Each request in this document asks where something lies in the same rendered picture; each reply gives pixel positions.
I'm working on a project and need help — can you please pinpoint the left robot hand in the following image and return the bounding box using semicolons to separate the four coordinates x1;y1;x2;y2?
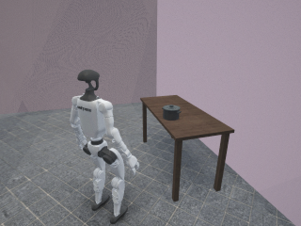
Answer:
76;136;87;151

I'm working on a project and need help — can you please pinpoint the right robot hand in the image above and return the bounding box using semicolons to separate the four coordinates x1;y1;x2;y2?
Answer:
125;155;139;176

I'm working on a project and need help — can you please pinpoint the pot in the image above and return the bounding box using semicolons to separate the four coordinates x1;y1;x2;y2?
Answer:
162;108;181;121

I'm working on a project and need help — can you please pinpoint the robot head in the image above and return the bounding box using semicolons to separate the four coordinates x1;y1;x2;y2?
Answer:
77;69;101;102

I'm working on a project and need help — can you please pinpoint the robot left forearm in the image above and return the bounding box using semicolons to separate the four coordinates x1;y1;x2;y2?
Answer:
71;123;84;139

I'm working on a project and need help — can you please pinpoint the robot left upper arm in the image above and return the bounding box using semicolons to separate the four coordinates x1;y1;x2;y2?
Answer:
70;95;83;125

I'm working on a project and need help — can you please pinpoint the table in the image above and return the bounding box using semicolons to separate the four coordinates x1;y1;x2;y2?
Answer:
140;95;235;202

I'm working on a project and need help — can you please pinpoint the robot right upper arm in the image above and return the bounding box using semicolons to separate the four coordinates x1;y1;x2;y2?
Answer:
98;100;116;138

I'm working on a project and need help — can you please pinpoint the robot right forearm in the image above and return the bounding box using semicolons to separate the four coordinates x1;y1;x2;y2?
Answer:
112;128;132;160

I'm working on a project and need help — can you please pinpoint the lid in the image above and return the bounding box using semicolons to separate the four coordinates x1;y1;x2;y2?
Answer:
163;105;181;111

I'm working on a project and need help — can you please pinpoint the robot torso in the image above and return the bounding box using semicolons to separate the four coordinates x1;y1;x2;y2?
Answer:
77;93;108;158

